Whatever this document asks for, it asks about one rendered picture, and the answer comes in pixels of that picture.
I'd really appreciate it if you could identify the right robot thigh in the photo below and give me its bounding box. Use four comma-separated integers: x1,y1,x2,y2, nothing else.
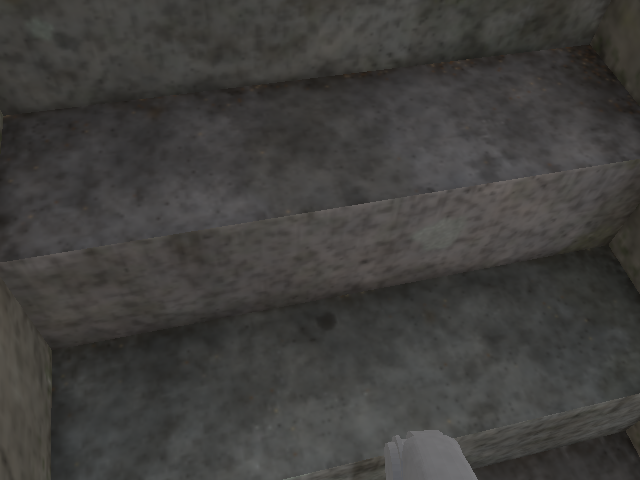
384,430,478,480

